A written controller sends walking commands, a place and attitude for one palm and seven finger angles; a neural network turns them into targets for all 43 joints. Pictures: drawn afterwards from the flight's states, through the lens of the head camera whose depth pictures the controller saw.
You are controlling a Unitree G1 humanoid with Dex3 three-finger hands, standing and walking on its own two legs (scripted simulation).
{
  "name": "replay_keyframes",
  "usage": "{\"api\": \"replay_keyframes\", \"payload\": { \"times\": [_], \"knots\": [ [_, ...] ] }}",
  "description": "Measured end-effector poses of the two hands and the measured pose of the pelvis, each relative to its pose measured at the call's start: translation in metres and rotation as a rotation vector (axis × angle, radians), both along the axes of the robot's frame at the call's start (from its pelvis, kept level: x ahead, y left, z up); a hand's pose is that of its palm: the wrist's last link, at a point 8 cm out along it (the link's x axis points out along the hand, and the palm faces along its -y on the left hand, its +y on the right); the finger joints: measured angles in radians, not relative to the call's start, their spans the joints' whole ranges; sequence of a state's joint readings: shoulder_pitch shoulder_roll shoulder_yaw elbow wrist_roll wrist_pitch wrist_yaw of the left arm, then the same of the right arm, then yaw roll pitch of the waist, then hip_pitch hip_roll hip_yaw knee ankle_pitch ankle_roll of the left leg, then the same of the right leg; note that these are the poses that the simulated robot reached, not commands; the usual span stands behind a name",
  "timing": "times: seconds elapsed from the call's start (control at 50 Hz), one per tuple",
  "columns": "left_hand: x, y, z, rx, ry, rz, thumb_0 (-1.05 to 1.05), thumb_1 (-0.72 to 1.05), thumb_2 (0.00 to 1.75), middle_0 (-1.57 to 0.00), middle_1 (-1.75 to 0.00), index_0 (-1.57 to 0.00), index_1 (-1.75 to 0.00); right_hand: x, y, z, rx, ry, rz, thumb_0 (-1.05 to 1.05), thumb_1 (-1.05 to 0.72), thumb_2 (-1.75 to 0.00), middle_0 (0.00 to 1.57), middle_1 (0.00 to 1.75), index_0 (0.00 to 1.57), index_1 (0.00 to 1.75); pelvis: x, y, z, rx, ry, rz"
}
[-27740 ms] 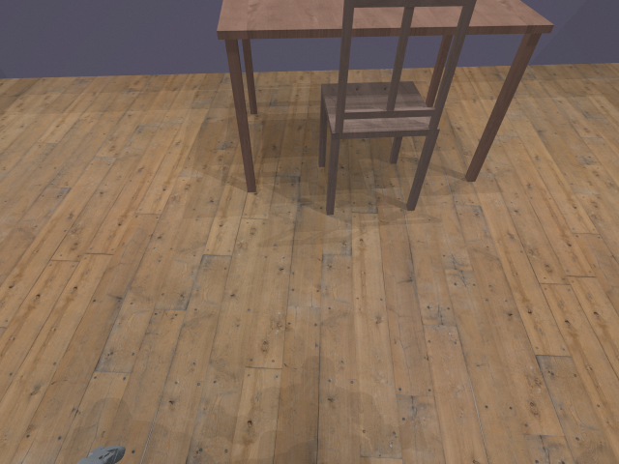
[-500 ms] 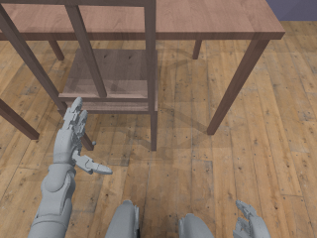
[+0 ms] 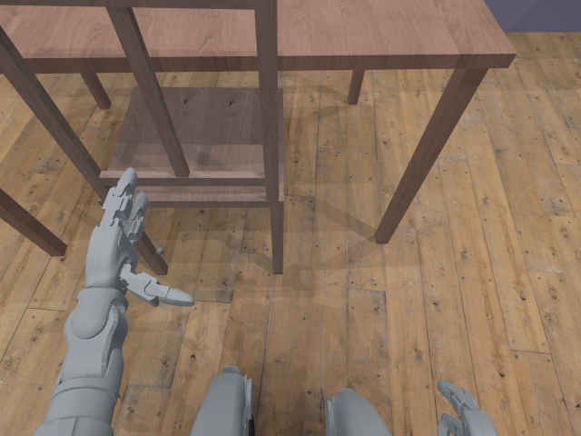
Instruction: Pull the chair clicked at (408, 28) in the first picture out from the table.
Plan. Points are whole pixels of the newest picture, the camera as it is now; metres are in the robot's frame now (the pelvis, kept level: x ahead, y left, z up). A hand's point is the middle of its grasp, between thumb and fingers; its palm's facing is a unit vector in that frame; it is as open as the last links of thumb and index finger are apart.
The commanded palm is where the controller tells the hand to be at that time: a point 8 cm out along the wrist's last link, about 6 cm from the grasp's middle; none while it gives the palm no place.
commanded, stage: aim the fingers beside a spindle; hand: left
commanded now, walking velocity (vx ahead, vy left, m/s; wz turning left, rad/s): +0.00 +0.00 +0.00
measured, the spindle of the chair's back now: (158, 110) +0.60 +0.23 +0.05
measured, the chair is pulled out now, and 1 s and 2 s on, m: -0.09 -0.09 -0.09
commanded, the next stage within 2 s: push the fingers through the gap in 0.58 s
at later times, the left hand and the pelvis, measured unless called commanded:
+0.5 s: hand (154, 248) +0.36 +0.20 +0.03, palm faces +0.05 -1.00 -0.04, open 16.9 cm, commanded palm +0.33 +0.25 +0.03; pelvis +0.00 +0.00 +0.00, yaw +0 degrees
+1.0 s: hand (157, 233) +0.38 +0.19 +0.03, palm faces +0.04 -1.00 -0.04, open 16.9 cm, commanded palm +0.36 +0.24 +0.03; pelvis +0.00 +0.01 +0.00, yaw +0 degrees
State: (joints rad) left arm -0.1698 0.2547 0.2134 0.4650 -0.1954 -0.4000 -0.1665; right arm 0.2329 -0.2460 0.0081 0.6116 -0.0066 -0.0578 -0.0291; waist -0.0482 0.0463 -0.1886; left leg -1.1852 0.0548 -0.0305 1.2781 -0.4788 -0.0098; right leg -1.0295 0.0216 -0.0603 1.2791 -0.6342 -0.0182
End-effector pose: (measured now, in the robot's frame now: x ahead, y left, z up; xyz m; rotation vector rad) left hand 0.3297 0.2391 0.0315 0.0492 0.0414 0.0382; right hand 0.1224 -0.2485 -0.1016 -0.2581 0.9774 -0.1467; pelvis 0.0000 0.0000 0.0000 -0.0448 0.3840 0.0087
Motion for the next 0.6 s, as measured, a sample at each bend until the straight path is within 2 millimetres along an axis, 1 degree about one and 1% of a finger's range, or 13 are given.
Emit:
{"api": "replay_keyframes", "payload": {
  "times": [0.24, 0.34, 0.44, 0.6],
  "knots": [
    [0.008, 0.0, -0.003, -0.005, 0.004, -0.001, -0.02, -0.5, 0.3, -0.06, -0.08, -0.06, -0.08, 0.0, 0.002, -0.001, -0.001, 0.007, -0.005, 0.01, -0.9, -0.9, 0.2, 0.3, 0.2, 0.3, 0.0, 0.002, 0.0, 0.0, 0.007, -0.003],
    [0.009, 0.005, -0.005, -0.005, 0.008, 0.014, -0.02, -0.5, 0.3, -0.06, -0.08, -0.06, -0.08, 0.001, 0.003, 0.0, -0.001, 0.009, -0.005, 0.01, -0.9, -0.9, 0.2, 0.3, 0.2, 0.3, 0.001, 0.002, 0.0, -0.001, 0.009, -0.004],
    [0.007, 0.009, -0.003, -0.005, 0.003, 0.014, -0.02, -0.5, 0.3, -0.06, -0.08, -0.06, -0.08, 0.002, 0.004, 0.0, -0.001, 0.011, -0.003, 0.01, -0.9, -0.9, 0.2, 0.3, 0.2, 0.3, 0.002, 0.003, 0.0, -0.004, 0.008, -0.002],
    [0.0, 0.009, -0.004, -0.015, 0.005, 0.004, -0.02, -0.5, 0.3, -0.06, -0.08, -0.06, -0.08, 0.005, 0.006, 0.004, -0.006, 0.002, 0.001, 0.01, -0.9, -0.9, 0.2, 0.3, 0.2, 0.3, 0.003, 0.006, 0.002, -0.007, 0.005, 0.0]
  ]
}}
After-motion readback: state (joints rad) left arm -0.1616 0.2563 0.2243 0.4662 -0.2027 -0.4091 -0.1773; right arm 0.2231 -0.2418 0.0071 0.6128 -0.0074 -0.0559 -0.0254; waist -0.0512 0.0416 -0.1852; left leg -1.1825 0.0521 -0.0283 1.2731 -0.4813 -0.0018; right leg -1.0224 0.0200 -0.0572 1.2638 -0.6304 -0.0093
